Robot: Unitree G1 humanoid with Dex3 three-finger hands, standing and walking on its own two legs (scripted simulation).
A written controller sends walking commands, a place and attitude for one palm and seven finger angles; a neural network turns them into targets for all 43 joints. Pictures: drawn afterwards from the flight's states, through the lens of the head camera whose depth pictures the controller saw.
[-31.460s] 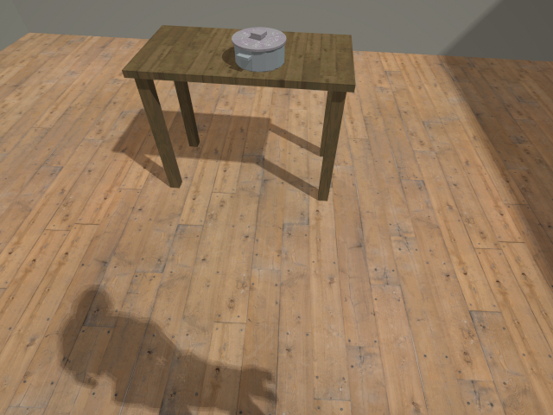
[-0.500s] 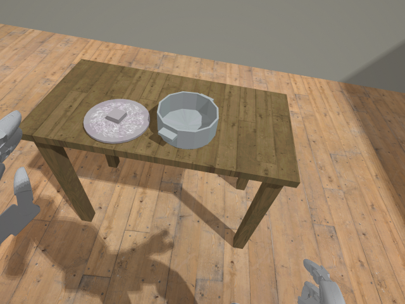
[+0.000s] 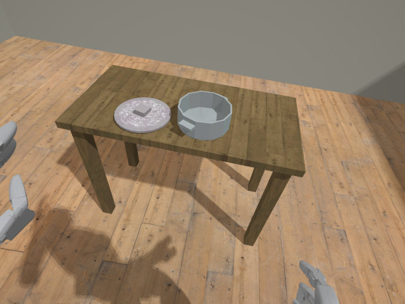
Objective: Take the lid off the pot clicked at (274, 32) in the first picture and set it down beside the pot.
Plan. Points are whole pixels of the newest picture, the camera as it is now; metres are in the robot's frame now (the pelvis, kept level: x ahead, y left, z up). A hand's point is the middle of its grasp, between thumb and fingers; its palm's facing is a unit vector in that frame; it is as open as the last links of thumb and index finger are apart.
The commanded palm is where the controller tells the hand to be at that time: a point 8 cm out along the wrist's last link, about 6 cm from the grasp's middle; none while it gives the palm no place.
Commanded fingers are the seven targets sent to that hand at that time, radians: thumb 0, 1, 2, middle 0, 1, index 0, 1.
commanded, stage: stop stepping back and stand still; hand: left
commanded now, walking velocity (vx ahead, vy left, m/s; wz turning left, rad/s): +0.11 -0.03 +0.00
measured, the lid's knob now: (142, 109) +0.77 +0.24 -0.08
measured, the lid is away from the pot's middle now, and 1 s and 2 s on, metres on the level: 0.23 0.23 0.23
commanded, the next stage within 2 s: let the arm hang, fingers relaxed in 0.78 s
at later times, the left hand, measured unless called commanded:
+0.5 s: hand (0, 247) +0.16 +0.28 +0.15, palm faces +0.34 -0.86 -0.38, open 7.4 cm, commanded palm none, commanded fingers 0.00 0.90 0.90 -0.20 -0.30 -0.20 -0.30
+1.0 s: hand out of the picture -0.07 +0.23 -0.17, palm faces +0.04 -0.98 -0.20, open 7.2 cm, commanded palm none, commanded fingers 0.00 0.90 0.90 -0.20 -0.30 -0.20 -0.30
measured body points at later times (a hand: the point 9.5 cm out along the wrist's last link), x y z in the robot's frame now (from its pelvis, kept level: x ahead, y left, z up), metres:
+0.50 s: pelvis -0.04 +0.04 -0.01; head -0.07 +0.07 +0.44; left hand +0.13 +0.32 +0.17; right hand +0.12 -0.20 -0.07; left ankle +0.02 +0.11 -0.71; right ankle -0.01 -0.09 -0.72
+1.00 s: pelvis -0.02 +0.04 +0.01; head +0.00 +0.07 +0.46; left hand -0.07 +0.28 -0.16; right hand -0.06 -0.19 -0.13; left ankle +0.02 +0.12 -0.73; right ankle -0.02 -0.10 -0.72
